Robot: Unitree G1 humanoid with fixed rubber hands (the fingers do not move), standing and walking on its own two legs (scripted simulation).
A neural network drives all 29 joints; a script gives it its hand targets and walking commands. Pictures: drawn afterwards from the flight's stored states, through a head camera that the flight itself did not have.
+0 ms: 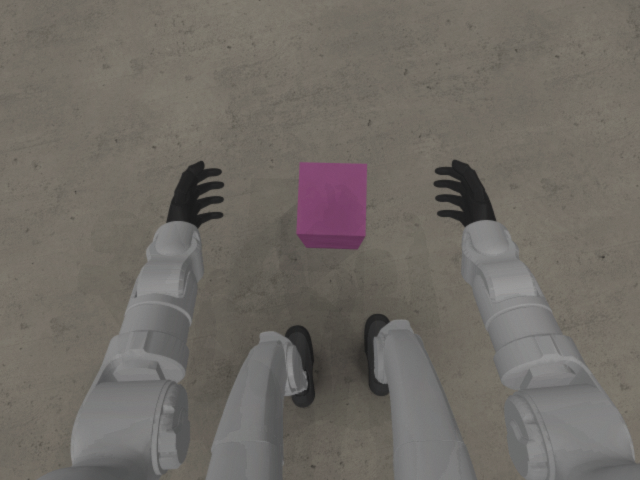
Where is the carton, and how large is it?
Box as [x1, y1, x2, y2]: [296, 162, 366, 248]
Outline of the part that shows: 300,162 296,230 297,235 306,247 357,248 365,235 366,164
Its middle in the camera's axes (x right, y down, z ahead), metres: +0.03 -0.06 +0.93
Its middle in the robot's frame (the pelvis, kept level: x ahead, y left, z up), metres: +0.49 +0.00 -0.55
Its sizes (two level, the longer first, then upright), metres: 0.153 0.142 0.275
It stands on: the floor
